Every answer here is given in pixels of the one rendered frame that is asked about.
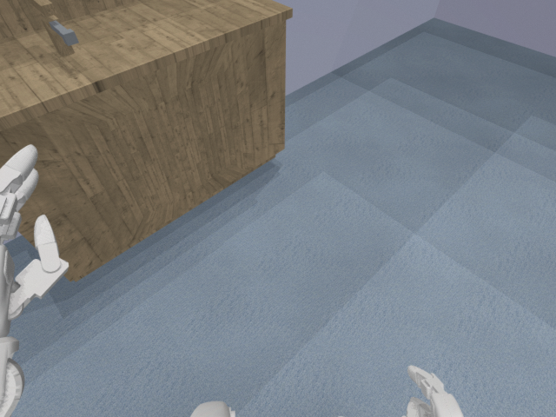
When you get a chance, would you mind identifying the robot left hand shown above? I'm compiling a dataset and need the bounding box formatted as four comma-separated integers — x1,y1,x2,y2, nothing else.
0,144,69,337

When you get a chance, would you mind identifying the tap lever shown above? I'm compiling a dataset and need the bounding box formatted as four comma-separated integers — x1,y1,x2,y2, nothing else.
49,20,79,46

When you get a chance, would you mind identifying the robot right hand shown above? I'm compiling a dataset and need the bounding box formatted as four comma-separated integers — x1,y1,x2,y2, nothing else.
401,366,464,417

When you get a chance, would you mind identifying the robot left forearm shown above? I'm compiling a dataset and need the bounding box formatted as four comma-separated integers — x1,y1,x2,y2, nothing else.
0,336,24,417

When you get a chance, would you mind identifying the counter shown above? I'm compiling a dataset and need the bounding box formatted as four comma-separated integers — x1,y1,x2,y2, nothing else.
0,0,293,282

